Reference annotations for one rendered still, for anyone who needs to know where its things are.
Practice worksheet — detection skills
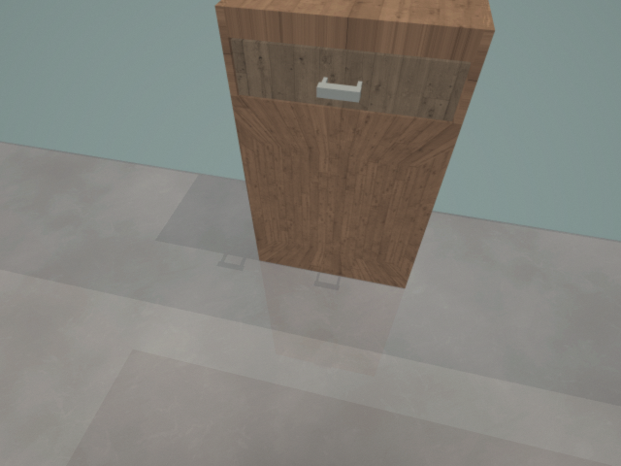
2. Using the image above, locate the drawer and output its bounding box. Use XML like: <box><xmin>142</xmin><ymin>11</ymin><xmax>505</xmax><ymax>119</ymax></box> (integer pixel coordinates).
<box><xmin>231</xmin><ymin>38</ymin><xmax>471</xmax><ymax>121</ymax></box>

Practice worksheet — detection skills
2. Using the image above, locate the handle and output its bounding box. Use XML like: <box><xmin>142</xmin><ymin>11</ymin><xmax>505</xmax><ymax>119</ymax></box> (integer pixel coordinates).
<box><xmin>316</xmin><ymin>77</ymin><xmax>362</xmax><ymax>103</ymax></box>

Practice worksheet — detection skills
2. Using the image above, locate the cabinet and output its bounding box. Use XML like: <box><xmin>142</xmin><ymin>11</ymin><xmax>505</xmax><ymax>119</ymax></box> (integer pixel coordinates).
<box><xmin>215</xmin><ymin>0</ymin><xmax>495</xmax><ymax>288</ymax></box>

